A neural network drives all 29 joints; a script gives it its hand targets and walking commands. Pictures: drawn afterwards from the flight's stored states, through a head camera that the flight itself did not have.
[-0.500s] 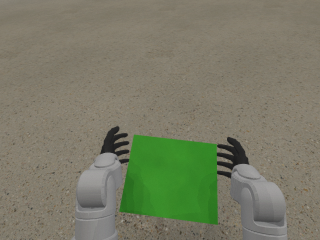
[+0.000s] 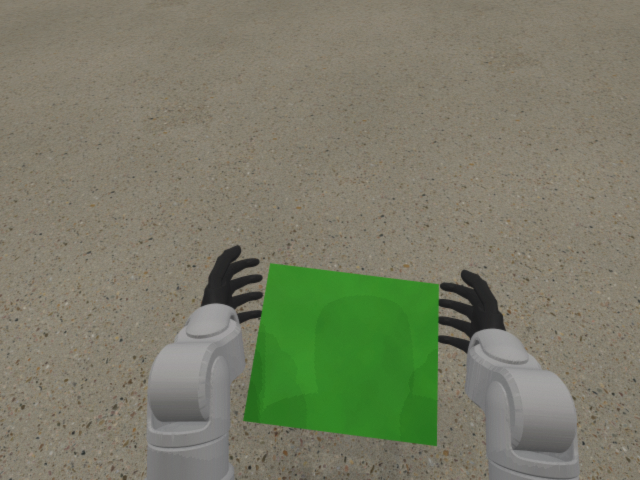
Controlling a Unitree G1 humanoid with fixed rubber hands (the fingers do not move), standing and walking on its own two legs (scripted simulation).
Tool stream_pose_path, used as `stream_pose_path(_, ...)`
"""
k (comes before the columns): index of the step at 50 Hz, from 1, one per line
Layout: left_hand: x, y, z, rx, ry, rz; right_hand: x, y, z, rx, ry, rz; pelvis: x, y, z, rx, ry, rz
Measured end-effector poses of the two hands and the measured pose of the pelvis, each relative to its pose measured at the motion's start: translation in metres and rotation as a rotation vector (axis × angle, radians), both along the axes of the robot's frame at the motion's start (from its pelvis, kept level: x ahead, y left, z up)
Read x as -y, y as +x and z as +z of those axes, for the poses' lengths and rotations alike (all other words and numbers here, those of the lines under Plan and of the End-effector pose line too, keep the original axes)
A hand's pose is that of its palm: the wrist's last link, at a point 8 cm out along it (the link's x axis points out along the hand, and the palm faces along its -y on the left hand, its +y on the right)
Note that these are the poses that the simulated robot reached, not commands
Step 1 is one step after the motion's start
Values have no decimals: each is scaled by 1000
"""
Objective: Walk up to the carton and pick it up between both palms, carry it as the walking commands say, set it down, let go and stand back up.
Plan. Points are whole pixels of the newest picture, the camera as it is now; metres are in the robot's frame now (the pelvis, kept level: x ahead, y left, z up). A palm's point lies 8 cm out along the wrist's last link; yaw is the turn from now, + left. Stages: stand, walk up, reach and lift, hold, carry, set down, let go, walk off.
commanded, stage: carry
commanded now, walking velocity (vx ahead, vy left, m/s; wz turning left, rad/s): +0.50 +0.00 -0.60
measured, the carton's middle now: (341, 352) +0.28 +0.00 -0.01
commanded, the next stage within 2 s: none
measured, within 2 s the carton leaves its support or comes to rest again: neither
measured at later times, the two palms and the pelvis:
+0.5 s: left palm (324, 164) +0.58 +0.02 +0.08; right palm (500, 188) +0.52 -0.26 +0.07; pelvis +0.29 -0.07 -0.02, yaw -15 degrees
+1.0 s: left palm (445, 98) +0.83 -0.24 +0.06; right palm (591, 137) +0.69 -0.50 +0.05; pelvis +0.51 -0.24 -0.01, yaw -26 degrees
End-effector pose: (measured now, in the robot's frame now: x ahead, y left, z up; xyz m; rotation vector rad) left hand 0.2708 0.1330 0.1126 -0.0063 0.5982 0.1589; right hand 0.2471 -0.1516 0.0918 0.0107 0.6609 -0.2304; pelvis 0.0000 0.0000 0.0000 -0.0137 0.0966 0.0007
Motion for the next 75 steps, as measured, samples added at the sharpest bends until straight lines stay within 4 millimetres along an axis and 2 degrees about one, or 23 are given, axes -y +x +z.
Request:
stream_pose_path(4, 34, 60, 2, 14, 9, -88, 31, 36, 1, 13, 9, -89, 11, 53, -5, 17, -1, -58)
stream_pose_path(9, 74, 132, -16, 17, 31, -127, 69, 100, -17, 18, 17, -135, 39, 122, -27, 40, -21, -75)
stream_pose_path(12, 82, 162, -33, -64, 39, -110, 78, 136, -29, -55, 23, -124, 50, 150, -24, 38, -16, -93)
stream_pose_path(15, 83, 186, -42, -127, 40, -85, 80, 167, -36, -115, 24, -102, 57, 176, -16, 31, -15, -105)
stream_pose_path(20, 87, 241, -45, -119, 5, -74, 86, 223, -34, -107, -5, -93, 64, 225, -11, 18, -12, -158)
stream_pose_path(24, 106, 299, -40, -52, -43, -122, 102, 266, -25, -44, -32, -141, 68, 275, -17, 18, 8, -236)
stream_pose_path(28, 148, 355, -24, -33, -40, -232, 136, 290, -14, -31, -27, -249, 77, 319, -8, 2, 6, -316)
stream_pose_path(33, 220, 417, -5, -15, -25, -394, 189, 307, 1, -16, -17, -411, 100, 375, 1, -8, -12, -395)
stream_pose_path(37, 278, 461, -1, 25, -20, -475, 235, 330, 6, 24, -9, -493, 135, 421, -5, 6, -18, -455)
stream_pose_path(41, 335, 501, -16, 29, -15, -504, 287, 363, -11, 22, -17, -516, 185, 467, -26, 36, -11, -458)
stream_pose_path(44, 362, 524, -36, -30, 19, -491, 317, 392, -28, -34, 5, -510, 214, 487, -29, 40, -16, -455)
stream_pose_path(47, 373, 539, -48, -117, 71, -459, 334, 417, -40, -99, 46, -492, 230, 501, -20, 42, -13, -444)
stream_pose_path(52, 383, 570, -50, -127, 78, -396, 351, 459, -46, -99, 69, -439, 250, 520, -13, 29, 4, -467)
stream_pose_path(56, 400, 596, -45, -78, 18, -398, 370, 486, -40, -55, 31, -443, 265, 542, -15, 33, 5, -482)
stream_pose_path(61, 433, 621, -31, -41, -16, -437, 400, 505, -24, -22, 2, -468, 290, 570, -13, 11, 40, -480)
stream_pose_path(67, 470, 640, -16, -9, 31, -485, 431, 515, -17, 6, 24, -508, 315, 598, -13, 12, 59, -490)
stream_pose_path(71, 483, 650, -13, 8, 37, -495, 442, 522, -11, 24, 21, -520, 328, 614, -16, 37, 73, -496)
stream_pose_path(75, 489, 664, -19, -16, 43, -491, 448, 536, -15, 0, 21, -513, 338, 633, -19, 52, 74, -530)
